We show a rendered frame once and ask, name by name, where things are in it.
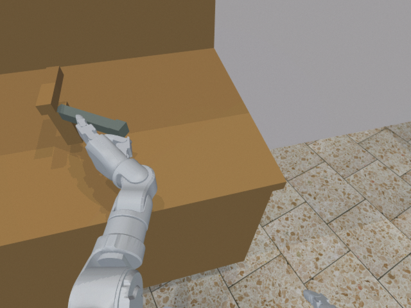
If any tap lever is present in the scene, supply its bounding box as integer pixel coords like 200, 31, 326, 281
57, 104, 129, 137

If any left robot upper arm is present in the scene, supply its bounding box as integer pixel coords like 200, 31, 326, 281
69, 266, 143, 308

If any robot right hand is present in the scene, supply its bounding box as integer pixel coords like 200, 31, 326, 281
303, 289, 336, 308

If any left robot forearm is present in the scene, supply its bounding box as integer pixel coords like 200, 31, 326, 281
68, 158, 157, 308

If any robot left hand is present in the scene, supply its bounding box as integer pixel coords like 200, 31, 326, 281
76, 114, 132, 180

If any counter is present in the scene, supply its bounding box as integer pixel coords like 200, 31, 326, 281
0, 0, 286, 308

